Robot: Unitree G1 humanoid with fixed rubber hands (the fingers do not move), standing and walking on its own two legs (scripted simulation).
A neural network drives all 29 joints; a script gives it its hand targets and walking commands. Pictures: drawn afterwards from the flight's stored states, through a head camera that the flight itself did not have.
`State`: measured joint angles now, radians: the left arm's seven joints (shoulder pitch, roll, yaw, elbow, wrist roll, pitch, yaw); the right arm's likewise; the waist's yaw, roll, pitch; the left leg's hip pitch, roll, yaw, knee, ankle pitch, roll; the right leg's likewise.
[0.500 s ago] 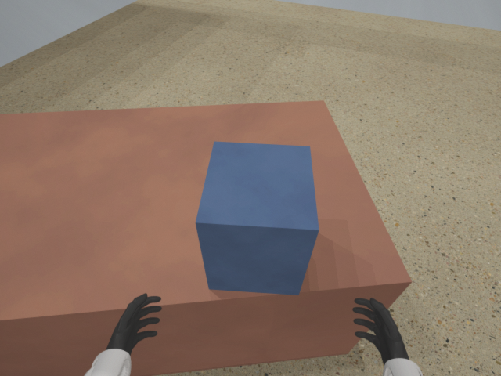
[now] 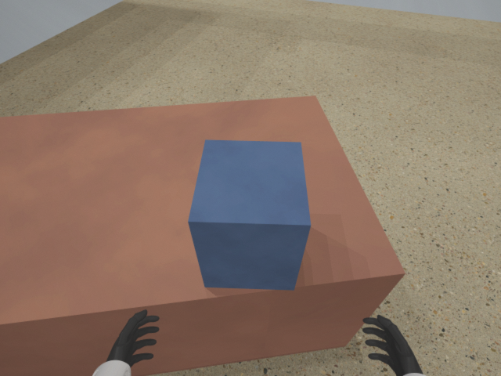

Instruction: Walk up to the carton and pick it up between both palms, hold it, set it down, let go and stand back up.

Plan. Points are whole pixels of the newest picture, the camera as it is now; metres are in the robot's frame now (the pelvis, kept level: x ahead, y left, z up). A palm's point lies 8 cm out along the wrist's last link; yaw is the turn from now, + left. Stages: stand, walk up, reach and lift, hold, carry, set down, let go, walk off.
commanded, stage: let go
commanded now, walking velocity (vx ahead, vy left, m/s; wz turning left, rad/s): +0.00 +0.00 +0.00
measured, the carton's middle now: (251, 217) +0.44 +0.02 -0.06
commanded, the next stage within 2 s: stand in 0.32 s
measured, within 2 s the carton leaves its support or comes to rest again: neither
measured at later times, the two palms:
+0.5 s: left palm out of the picture +0.13 +0.25 -0.08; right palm out of the picture +0.11 -0.24 -0.11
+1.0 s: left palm out of the picture +0.01 +0.25 -0.12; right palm out of the picture +0.12 -0.23 -0.12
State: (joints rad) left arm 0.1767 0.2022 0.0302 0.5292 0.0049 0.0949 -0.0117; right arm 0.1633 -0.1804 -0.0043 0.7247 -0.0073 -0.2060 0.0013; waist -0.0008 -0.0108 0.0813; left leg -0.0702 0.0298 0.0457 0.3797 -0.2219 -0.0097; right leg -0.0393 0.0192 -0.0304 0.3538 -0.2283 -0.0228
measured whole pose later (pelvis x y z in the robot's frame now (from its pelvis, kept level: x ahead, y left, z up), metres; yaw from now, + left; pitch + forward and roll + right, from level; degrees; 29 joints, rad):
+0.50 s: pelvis -0.01 +0.00 -0.01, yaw +3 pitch -1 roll +0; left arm 0.19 0.22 0.05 0.59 0.04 0.03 0.00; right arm 0.25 -0.22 -0.06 0.75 -0.03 -0.01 0.03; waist 0.01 0.00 0.01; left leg -0.22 0.01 -0.01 0.49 -0.25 -0.01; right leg -0.17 0.00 -0.08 0.47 -0.28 -0.02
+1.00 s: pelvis +0.00 -0.01 -0.01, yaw +9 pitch -1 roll -1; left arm 0.34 0.19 0.08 0.75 0.03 0.01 0.02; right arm 0.28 -0.19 -0.05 0.80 -0.03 0.00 0.00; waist 0.03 0.01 -0.01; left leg -0.26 -0.02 -0.10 0.52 -0.25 -0.02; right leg -0.15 -0.02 -0.18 0.47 -0.31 -0.03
